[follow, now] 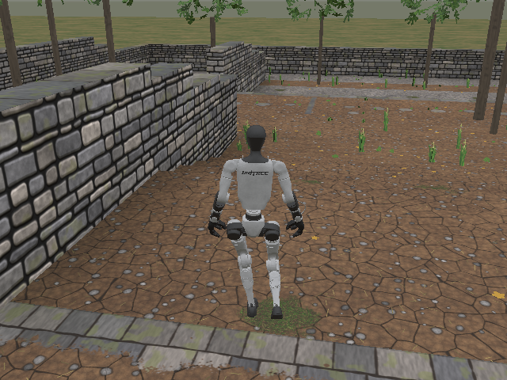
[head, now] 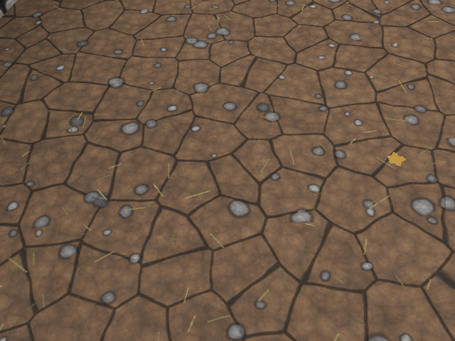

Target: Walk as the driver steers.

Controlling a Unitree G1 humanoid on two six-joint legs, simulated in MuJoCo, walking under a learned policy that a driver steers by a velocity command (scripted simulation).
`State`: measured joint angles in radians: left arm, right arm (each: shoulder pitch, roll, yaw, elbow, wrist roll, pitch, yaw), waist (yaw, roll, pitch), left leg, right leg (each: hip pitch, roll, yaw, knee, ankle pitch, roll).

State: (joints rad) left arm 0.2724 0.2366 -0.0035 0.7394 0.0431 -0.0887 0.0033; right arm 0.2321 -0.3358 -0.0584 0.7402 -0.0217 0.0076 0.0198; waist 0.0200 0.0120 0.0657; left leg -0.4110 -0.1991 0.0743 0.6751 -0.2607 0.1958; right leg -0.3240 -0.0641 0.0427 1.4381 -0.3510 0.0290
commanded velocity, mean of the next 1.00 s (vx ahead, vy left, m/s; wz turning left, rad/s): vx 0.71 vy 0.00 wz -0.13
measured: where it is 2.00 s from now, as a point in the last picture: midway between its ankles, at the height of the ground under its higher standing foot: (255, 223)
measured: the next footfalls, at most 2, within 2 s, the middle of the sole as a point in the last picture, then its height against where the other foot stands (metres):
right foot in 0.30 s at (304, 325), level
left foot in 0.70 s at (216, 230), level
